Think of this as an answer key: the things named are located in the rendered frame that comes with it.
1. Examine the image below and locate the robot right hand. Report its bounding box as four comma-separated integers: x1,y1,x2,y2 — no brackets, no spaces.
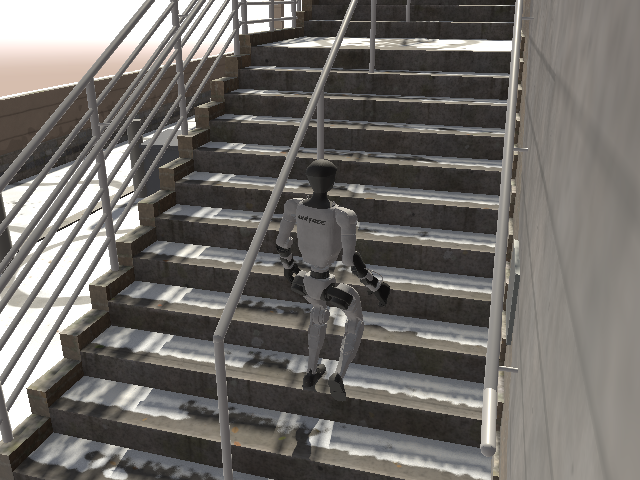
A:
367,282,390,307

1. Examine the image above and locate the robot left upper arm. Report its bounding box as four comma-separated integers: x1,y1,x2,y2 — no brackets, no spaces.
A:
276,198,303,249

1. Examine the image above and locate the robot left thigh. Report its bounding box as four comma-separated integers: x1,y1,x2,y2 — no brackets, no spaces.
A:
291,270,330,325

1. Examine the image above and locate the robot right forearm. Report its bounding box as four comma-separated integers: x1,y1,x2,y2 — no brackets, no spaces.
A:
351,252,381,292

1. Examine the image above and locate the robot left hand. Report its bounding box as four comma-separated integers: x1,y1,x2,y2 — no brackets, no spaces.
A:
284,263,301,284

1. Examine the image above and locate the robot left forearm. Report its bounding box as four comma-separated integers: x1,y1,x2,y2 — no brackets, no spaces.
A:
276,238,295,269

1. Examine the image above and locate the robot torso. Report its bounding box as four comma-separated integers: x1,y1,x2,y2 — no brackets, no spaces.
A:
296,195,342,302

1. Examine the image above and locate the robot right upper arm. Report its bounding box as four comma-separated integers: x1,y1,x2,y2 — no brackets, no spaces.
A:
335,207,360,266

